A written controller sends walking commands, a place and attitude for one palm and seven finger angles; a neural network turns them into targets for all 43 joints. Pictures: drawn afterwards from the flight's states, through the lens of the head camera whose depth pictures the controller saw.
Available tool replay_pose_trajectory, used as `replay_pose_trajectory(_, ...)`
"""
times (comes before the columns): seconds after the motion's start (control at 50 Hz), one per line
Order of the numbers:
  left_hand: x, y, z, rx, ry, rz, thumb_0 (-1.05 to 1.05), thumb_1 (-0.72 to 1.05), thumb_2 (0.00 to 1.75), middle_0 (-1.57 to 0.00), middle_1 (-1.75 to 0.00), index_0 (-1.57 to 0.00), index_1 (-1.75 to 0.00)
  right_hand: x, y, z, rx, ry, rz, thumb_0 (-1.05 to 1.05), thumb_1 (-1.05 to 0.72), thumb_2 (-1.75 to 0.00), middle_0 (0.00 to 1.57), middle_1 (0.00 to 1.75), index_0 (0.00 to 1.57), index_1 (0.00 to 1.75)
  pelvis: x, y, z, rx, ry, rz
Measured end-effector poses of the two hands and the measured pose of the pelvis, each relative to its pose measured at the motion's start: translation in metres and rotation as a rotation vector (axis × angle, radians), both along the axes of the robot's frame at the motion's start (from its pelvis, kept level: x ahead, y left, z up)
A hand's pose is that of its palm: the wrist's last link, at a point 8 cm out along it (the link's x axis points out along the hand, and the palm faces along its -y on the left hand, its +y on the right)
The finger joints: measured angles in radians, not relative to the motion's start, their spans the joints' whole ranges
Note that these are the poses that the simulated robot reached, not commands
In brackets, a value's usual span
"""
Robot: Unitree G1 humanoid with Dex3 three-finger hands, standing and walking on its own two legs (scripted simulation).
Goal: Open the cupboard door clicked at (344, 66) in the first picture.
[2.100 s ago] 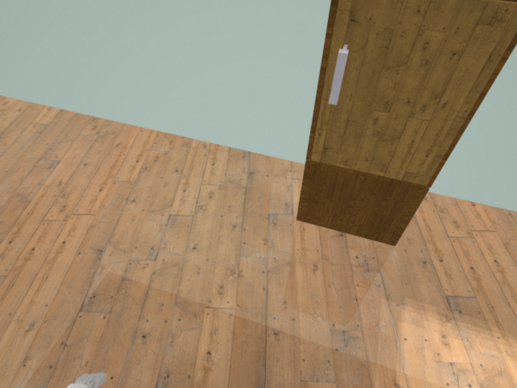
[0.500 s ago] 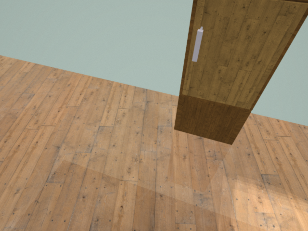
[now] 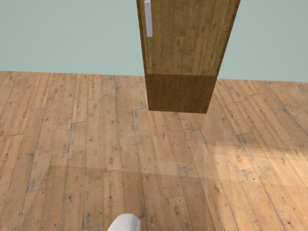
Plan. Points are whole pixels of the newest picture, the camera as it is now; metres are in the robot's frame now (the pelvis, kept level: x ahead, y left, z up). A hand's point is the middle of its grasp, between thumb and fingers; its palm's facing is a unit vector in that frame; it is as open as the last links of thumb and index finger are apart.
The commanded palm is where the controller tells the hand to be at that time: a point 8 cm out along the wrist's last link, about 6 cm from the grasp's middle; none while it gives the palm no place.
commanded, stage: walk to a spot facing it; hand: left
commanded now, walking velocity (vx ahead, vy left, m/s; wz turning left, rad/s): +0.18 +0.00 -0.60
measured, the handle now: (149, 17) +1.00 +0.11 +0.04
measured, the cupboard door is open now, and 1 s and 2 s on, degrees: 0 0 0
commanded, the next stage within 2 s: turn to face it in 0.94 s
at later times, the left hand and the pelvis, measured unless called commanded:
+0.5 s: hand (72, 229) +0.13 +0.27 -0.16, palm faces -0.21 -0.96 -0.19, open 7.4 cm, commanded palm none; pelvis +0.04 +0.07 +0.01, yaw -17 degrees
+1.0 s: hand (137, 169) +0.32 +0.10 -0.16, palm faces -0.59 -0.78 -0.22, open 7.4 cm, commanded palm none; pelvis +0.09 +0.03 -0.01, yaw -36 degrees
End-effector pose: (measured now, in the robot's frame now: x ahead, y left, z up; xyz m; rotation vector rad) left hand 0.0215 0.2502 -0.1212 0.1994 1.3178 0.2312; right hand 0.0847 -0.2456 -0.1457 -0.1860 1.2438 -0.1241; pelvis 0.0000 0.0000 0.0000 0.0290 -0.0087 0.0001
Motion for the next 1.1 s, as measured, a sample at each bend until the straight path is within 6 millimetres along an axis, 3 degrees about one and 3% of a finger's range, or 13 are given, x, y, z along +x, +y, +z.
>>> replay_pose_trajectory(0.2, 0.018, 0.006, 0.006, -0.034, -0.011, -0.077, 0.01, 0.90, 0.89, -0.20, -0.30, -0.20, -0.30, -0.006, -0.009, 0.028, -0.056, -0.068, -0.079, 0.00, -0.91, -0.90, 0.20, 0.30, 0.20, 0.30, 0.003, 0.012, 0.012, -0.015, 0.036, -0.102)
replay_pose_trajectory(0.34, 0.042, 0.036, -0.005, -0.061, -0.022, -0.133, 0.01, 0.90, 0.90, -0.20, -0.30, -0.20, -0.30, 0.000, 0.012, 0.045, -0.099, -0.138, -0.132, 0.00, -0.91, -0.90, 0.20, 0.30, 0.20, 0.30, 0.014, 0.040, 0.010, -0.031, 0.044, -0.184)
replay_pose_trajectory(0.42, 0.068, 0.058, -0.018, -0.078, -0.009, -0.189, 0.01, 0.90, 0.90, -0.20, -0.30, -0.20, -0.30, -0.009, 0.033, 0.051, -0.130, -0.181, -0.191, 0.00, -0.91, -0.90, 0.20, 0.30, 0.20, 0.30, 0.024, 0.060, 0.005, -0.046, 0.030, -0.242)
replay_pose_trajectory(0.56, 0.146, 0.068, -0.010, -0.088, -0.054, -0.331, 0.01, 0.91, 0.90, -0.20, -0.30, -0.20, -0.30, -0.061, 0.067, 0.056, -0.131, -0.069, -0.331, 0.00, -0.91, -0.90, 0.20, 0.30, 0.21, 0.30, 0.047, 0.074, 0.016, -0.080, 0.009, -0.345)
replay_pose_trajectory(0.7, 0.214, 0.034, -0.012, -0.105, -0.065, -0.469, 0.01, 0.91, 0.90, -0.20, -0.30, -0.19, -0.30, -0.118, 0.102, 0.041, -0.077, 0.093, -0.497, 0.00, -0.91, -0.90, 0.20, 0.30, 0.21, 0.30, 0.065, 0.074, 0.013, -0.079, 0.005, -0.441)
replay_pose_trajectory(0.82, 0.270, -0.031, -0.016, -0.132, -0.085, -0.627, 0.01, 0.91, 0.90, -0.20, -0.30, -0.19, -0.30, -0.160, 0.124, 0.024, -0.006, 0.221, -0.649, 0.00, -0.91, -0.90, 0.20, 0.30, 0.21, 0.30, 0.079, 0.061, 0.003, -0.062, 0.012, -0.528)
replay_pose_trajectory(0.9, 0.306, -0.080, -0.019, -0.139, -0.160, -0.729, 0.01, 0.91, 0.90, -0.20, -0.30, -0.19, -0.30, -0.178, 0.125, 0.007, 0.044, 0.273, -0.735, 0.00, -0.91, -0.90, 0.20, 0.30, 0.21, 0.30, 0.089, 0.042, -0.011, -0.043, 0.019, -0.575)
replay_pose_trajectory(0.98, 0.321, -0.102, -0.013, -0.129, -0.216, -0.760, 0.01, 0.91, 0.90, -0.20, -0.30, -0.20, -0.30, -0.168, 0.107, -0.001, 0.043, 0.256, -0.774, 0.01, -0.91, -0.90, 0.20, 0.30, 0.21, 0.30, 0.093, 0.033, -0.012, -0.054, 0.004, -0.617)
replay_pose_trajectory(1.1, 0.323, -0.098, -0.006, -0.096, -0.162, -0.795, 0.01, 0.91, 0.90, -0.20, -0.30, -0.20, -0.30, -0.107, 0.062, 0.013, -0.035, 0.044, -0.774, 0.01, -0.91, -0.90, 0.20, 0.30, 0.20, 0.30, 0.106, 0.033, -0.001, -0.046, 0.005, -0.679)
